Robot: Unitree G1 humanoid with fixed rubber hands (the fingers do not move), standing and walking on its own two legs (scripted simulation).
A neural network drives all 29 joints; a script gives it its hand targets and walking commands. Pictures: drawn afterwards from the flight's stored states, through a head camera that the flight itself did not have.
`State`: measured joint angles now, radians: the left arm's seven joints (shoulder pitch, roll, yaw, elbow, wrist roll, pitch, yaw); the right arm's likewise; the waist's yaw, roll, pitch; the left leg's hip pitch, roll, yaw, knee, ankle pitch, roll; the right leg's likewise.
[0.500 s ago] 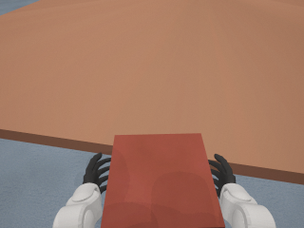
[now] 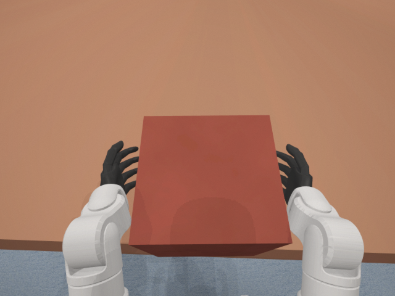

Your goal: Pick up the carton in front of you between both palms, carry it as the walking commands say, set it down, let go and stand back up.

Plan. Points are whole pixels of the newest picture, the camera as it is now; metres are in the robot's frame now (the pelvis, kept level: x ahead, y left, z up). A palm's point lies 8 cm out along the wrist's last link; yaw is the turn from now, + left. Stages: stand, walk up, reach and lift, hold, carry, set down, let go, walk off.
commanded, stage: carry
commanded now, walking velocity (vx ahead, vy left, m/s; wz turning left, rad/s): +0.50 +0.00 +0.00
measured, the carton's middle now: (206, 195) +0.31 -0.01 +0.07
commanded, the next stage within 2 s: none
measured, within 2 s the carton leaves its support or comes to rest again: neither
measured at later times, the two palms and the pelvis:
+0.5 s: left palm (149, 76) +0.67 +0.12 +0.11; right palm (254, 76) +0.69 -0.19 +0.09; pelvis +0.33 -0.05 -0.01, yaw +1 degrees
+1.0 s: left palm out of the picture +1.10 +0.13 +0.25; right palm out of the picture +1.06 -0.18 +0.26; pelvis +0.73 +0.01 +0.13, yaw -3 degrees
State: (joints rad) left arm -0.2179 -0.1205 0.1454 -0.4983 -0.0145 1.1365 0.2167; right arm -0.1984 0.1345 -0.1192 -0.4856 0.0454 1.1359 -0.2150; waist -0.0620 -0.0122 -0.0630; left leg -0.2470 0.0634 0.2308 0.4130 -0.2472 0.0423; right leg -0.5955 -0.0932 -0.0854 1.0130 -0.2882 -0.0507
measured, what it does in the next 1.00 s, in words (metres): climbs: right foot, then left foot 0.14 m higher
